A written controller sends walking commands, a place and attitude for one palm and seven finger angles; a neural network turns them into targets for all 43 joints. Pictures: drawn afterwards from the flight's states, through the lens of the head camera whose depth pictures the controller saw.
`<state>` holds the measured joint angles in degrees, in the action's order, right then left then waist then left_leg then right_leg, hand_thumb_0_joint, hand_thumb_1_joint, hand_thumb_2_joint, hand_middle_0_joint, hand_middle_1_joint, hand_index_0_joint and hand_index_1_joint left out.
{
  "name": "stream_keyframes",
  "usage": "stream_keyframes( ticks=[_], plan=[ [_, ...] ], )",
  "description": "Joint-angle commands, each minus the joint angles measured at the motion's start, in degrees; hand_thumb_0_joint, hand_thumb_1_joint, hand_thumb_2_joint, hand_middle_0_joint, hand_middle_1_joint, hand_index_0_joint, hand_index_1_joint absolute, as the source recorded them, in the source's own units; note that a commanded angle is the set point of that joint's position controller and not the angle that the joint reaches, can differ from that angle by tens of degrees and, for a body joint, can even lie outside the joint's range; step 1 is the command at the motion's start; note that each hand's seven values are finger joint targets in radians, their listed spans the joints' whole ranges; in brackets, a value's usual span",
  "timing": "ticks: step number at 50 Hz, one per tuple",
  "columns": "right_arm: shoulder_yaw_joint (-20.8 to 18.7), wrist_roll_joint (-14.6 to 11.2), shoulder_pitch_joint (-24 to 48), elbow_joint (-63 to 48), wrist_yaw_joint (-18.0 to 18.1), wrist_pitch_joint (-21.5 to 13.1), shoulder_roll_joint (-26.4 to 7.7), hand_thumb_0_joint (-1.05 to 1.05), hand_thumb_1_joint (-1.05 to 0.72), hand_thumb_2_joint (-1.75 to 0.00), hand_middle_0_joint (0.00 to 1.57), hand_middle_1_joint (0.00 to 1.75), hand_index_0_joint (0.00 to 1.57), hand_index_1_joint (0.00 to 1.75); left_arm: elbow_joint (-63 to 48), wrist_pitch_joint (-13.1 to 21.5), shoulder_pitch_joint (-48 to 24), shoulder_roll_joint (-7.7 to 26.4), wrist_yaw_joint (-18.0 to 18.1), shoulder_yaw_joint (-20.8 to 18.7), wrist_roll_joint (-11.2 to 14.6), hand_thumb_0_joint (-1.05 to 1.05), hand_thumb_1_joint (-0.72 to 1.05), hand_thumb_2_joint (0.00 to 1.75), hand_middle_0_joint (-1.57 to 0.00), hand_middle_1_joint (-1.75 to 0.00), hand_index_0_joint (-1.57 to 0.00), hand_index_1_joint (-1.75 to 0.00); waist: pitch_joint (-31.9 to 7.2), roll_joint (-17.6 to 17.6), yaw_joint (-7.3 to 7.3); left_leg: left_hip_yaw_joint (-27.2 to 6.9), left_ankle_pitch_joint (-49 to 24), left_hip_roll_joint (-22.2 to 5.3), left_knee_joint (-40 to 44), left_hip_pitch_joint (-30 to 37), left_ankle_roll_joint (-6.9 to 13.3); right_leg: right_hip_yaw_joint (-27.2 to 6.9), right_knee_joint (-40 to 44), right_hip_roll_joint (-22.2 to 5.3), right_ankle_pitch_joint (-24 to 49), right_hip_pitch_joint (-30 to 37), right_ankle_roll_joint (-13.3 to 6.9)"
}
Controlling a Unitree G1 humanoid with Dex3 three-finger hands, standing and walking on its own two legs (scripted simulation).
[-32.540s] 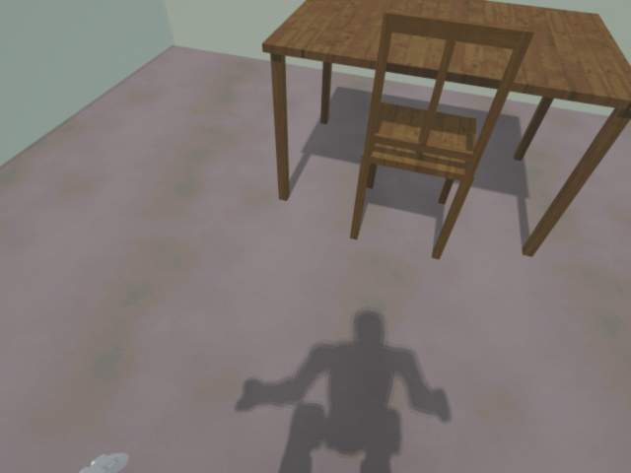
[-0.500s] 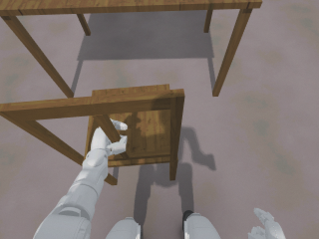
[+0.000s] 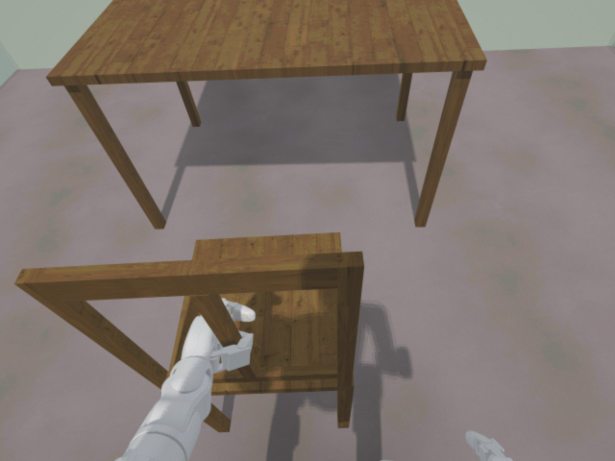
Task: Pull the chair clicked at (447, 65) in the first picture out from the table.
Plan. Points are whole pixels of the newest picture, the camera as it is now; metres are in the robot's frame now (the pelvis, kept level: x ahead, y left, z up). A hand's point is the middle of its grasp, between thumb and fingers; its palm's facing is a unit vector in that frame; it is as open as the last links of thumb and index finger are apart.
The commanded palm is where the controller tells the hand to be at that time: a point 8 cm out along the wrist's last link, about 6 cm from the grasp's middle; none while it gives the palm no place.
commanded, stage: stop walking, hand still on the chair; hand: left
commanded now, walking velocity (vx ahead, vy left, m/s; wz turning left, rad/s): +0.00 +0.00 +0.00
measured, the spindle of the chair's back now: (231, 339) +0.29 +0.15 -0.07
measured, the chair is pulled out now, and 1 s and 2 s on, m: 0.63 0.64 0.64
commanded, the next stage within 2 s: open the thumb and straighten the fingers in 0.80 s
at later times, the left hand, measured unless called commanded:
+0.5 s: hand (239, 358) +0.26 +0.13 -0.06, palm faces -0.05 -0.99 -0.14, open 5.8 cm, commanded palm +0.25 +0.18 -0.05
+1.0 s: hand (239, 357) +0.26 +0.13 -0.07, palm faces -0.06 -0.99 -0.10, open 5.9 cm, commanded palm +0.24 +0.18 -0.05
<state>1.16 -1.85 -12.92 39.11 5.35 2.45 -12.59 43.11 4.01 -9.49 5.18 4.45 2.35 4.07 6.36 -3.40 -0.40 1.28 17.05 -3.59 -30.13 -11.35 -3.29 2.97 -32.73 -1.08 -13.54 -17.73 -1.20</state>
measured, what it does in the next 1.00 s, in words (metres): stands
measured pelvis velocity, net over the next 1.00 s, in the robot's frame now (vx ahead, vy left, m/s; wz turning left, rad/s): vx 0.03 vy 0.02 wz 0.01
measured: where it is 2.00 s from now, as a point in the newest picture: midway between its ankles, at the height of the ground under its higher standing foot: outside the picture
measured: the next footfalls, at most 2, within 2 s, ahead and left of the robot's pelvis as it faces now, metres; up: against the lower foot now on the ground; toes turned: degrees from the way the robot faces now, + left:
none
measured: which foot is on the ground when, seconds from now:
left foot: down 0.00-1.00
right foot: down 0.00-1.00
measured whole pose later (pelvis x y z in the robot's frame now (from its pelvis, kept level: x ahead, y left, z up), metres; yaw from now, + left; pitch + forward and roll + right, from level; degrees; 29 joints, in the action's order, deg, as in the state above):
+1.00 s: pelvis +0.03 +0.02 +0.00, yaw +1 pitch +1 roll +1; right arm 0.4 -2.6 -12.5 38.3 3.1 1.7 -12.4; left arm 33.0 0.4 1.9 5.4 3.8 7.4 3.7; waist -0.8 -1.1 -2.1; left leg 1.5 18.1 -1.8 -28.9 -12.1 -1.4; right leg 2.8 -31.0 -2.9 -14.4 -18.0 0.6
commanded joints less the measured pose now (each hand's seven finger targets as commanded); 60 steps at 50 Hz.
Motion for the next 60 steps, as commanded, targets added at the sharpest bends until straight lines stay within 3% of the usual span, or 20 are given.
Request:
stream_keyframes(
  ticks=[1,7,8,15,17,18,22,30,42,45,46,47,48,49,50,52,56,57,59,60],
  plan=[
    [-2.12,-0.32,3.13,-7.43,1.14,-3.03,-6.19,0.00,-0.90,-0.90,0.20,0.30,0.20,0.30,-11.89,2.57,-14.22,9.35,1.22,-1.48,-1.67,0.00,0.90,0.90,-0.50,-1.45,-0.50,-1.45,-15.09,5.10,0.15,-1.57,1.13,-2.55,5.34,2.38,4.57,-9.14,12.83,-6.88,-6.13,5.97,0.57],
    [-1.96,-0.15,3.59,-7.13,1.56,-3.50,-6.14,0.00,-0.90,-0.90,0.20,0.30,0.20,0.30,-11.21,2.57,-10.07,7.80,1.20,-0.35,-1.56,0.00,0.90,0.90,-0.50,-1.45,-0.50,-1.45,-13.39,4.67,0.22,-1.99,-1.06,-2.92,7.05,4.23,4.76,-8.25,14.20,-6.50,-5.43,4.17,0.39],
    [-2.11,-0.21,3.79,-6.53,1.77,-3.60,-6.60,0.00,-0.90,-0.90,0.20,0.30,0.20,0.30,-10.23,2.35,-8.61,8.14,1.30,-0.13,-1.48,0.00,0.90,0.90,-0.50,-1.45,-0.50,-1.45,-11.54,2.32,0.03,-2.05,-1.58,-3.00,7.61,4.06,4.82,-7.81,14.58,-6.47,-4.82,3.14,0.40],
    [-2.17,0.00,3.74,-6.87,1.86,-3.68,-6.46,0.00,-0.90,-0.90,0.20,0.30,0.20,0.30,-11.30,2.44,-6.05,6.61,1.36,0.91,-1.62,0.00,0.90,0.90,-0.50,-1.45,-0.50,-1.45,-13.92,3.10,0.40,-2.34,-7.76,-3.95,8.08,5.06,4.79,-6.30,11.14,-5.92,5.24,5.94,0.11],
    [-2.16,0.02,3.86,-7.10,1.91,-3.66,-6.34,0.00,-0.90,-0.90,0.20,0.30,0.20,0.30,-12.29,2.41,-5.93,5.99,1.28,1.48,-1.56,0.00,0.90,0.90,-0.50,-1.45,-0.50,-1.45,-14.72,5.01,0.27,-2.27,-9.45,-3.94,7.55,5.69,4.67,-6.43,10.63,-6.11,8.24,6.66,-0.12],
    [-2.31,-0.02,3.79,-6.66,2.08,-3.81,-6.75,0.00,-0.90,-0.90,0.20,0.30,0.20,0.30,-12.25,2.28,-5.38,6.35,1.24,1.68,-1.47,0.00,0.90,0.90,-0.50,-1.45,-0.50,-1.45,-14.06,3.27,0.03,-2.32,-10.68,-4.04,7.85,6.03,4.63,-6.09,10.46,-6.10,9.88,6.20,-0.14],
    [-2.10,0.22,3.92,-7.15,1.82,-3.46,-6.33,0.00,-0.90,-0.90,0.20,0.30,0.20,0.30,-13.86,2.27,-4.58,5.48,1.12,2.35,-1.76,0.00,0.90,0.90,-0.50,-1.45,-0.50,-1.45,-15.36,4.31,0.17,-2.61,-13.71,-4.45,7.56,6.42,4.56,-5.49,9.07,-6.04,12.86,7.50,-0.25],
    [-1.85,0.32,4.53,-7.28,1.73,-2.78,-6.09,0.00,-0.90,-0.90,0.20,0.30,0.20,0.30,-14.84,2.12,-2.59,4.47,1.00,3.75,-1.72,0.00,0.90,0.90,-0.50,-1.45,-0.50,-1.45,-13.88,4.05,0.16,-2.64,-14.36,-4.39,7.90,6.29,4.60,-5.05,9.12,-6.02,13.31,6.66,-0.11],
    [-1.69,0.11,4.79,-8.08,1.64,-1.91,-5.76,0.00,-0.90,-0.90,0.20,0.30,0.20,0.30,-17.12,2.29,-2.02,3.92,0.87,4.60,-1.62,0.00,0.90,0.90,-0.50,-1.45,-0.50,-1.45,-16.05,3.75,0.12,-2.75,-16.62,-4.38,7.52,7.09,4.48,-4.26,8.52,-6.29,15.71,8.50,-0.41],
    [-1.90,0.06,4.61,-8.25,1.70,-1.72,-6.03,0.00,-0.90,-0.90,0.20,0.30,0.20,0.30,-17.21,2.25,0.94,5.59,1.10,2.90,-1.58,0.00,0.90,0.90,-0.50,-1.45,-0.50,-1.45,-15.06,3.40,0.36,-2.87,-15.35,-4.29,7.81,6.54,4.56,-4.24,9.15,-6.23,14.22,8.07,-0.28],
    [-3.56,-1.29,3.69,-7.72,-0.87,-2.74,-8.64,0.00,-0.90,-0.90,0.20,0.30,0.20,0.30,-12.83,-1.17,3.24,1.27,-0.19,5.53,0.30,0.00,0.78,0.84,-0.50,-1.45,-0.50,-1.45,-10.45,15.71,-4.29,-0.72,-13.17,-1.03,5.29,-2.69,4.93,0.82,5.35,-2.70,14.00,3.61,0.17],
    [-4.25,-1.11,4.05,-8.82,-2.02,-3.82,-9.14,0.00,-0.90,-0.90,0.20,0.30,0.20,0.30,-20.60,-1.05,-0.62,4.06,-0.91,2.92,0.15,0.00,0.66,0.78,-0.50,-1.45,-0.50,-1.45,-15.41,16.18,-2.75,-0.36,-13.71,-0.21,3.37,-5.04,5.09,0.47,3.68,-2.59,15.99,4.90,0.05],
    [-4.36,-1.05,4.56,-9.20,-2.43,-4.15,-8.99,0.00,-0.90,-0.90,0.20,0.30,0.20,0.30,-21.00,-1.69,0.87,3.26,-1.52,4.35,-0.14,0.00,0.54,0.73,-0.50,-1.45,-0.50,-1.45,-15.35,13.54,-3.05,0.11,-13.72,-0.11,2.60,-4.97,5.06,0.33,2.64,-2.73,16.15,4.45,-0.15],
    [-4.39,-1.13,4.55,-9.94,-3.07,-5.02,-8.50,0.00,-0.90,-0.90,0.20,0.30,0.20,0.30,-25.78,-1.52,-1.27,4.75,-1.62,2.97,0.15,0.00,0.42,0.67,-0.50,-1.45,-0.50,-1.45,-16.97,6.89,-2.59,0.26,-12.41,1.03,1.30,-4.98,4.90,-0.03,2.13,-2.67,14.22,3.49,0.05],
    [-4.35,-0.78,4.42,-10.54,-3.57,-5.80,-8.16,0.00,-0.90,-0.90,0.20,0.30,0.20,0.30,-27.80,-1.99,0.25,5.35,-1.93,2.54,-0.34,0.00,0.30,0.61,-0.50,-1.45,-0.50,-1.45,-19.11,2.98,-2.19,0.54,-12.09,1.62,0.07,-5.04,4.71,-0.04,1.10,-2.48,12.94,2.88,-0.11],
    [-4.28,-0.60,4.08,-11.10,-4.24,-6.59,-7.99,0.00,-0.90,-0.90,0.20,0.30,0.20,0.30,-30.83,-2.82,1.68,6.92,-2.07,1.21,-0.86,0.00,0.05,0.49,-0.50,-1.45,-0.50,-1.45,-21.29,-0.58,-2.01,0.56,-12.53,2.09,-2.10,-6.11,4.51,-0.15,-0.55,-2.10,12.59,1.40,-0.43],
    [-4.29,-0.76,4.52,-13.38,-4.75,-7.14,-8.70,0.00,-0.90,-0.90,0.20,0.30,0.20,0.30,-32.45,-5.87,6.50,5.51,-2.52,1.78,-0.64,0.00,-0.43,0.26,-0.47,-1.38,-0.47,-1.38,-21.35,5.05,-2.40,-0.21,-7.73,2.08,-4.71,-12.07,4.46,0.62,-3.57,-1.42,8.05,-2.48,-0.05],
    [-4.30,-0.86,4.27,-12.77,-4.49,-6.93,-9.28,0.00,-0.90,-0.90,0.20,0.30,0.20,0.30,-32.02,-6.68,1.57,8.69,-2.26,-0.76,-0.68,0.00,-0.55,0.20,-0.45,-1.30,-0.45,-1.30,-21.05,4.73,-3.29,-0.25,-5.99,2.26,-5.56,-13.05,4.48,0.18,-3.79,-1.30,6.53,-4.18,0.14],
    [-4.24,-0.85,4.05,-13.49,-4.28,-7.02,-9.30,0.00,-0.90,-0.90,0.20,0.30,0.20,0.30,-32.67,-8.38,0.51,6.92,-2.53,0.62,-0.25,0.00,-0.55,0.20,-0.40,-1.16,-0.40,-1.16,-20.79,3.56,-3.80,-0.41,-3.83,2.44,-6.63,-13.98,4.51,0.55,-4.56,-1.16,3.77,-6.32,0.39],
    [-4.30,-0.86,4.06,-14.01,-4.10,-7.19,-9.36,0.00,-0.90,-0.90,0.20,0.30,0.20,0.30,-32.82,-9.16,1.87,6.96,-2.72,0.10,-0.01,0.00,-0.55,0.20,-0.38,-1.09,-0.38,-1.09,-21.43,4.04,-3.26,-0.32,-3.39,2.54,-7.16,-14.58,4.51,0.46,-4.91,-1.12,3.10,-6.32,0.44]
  ],
)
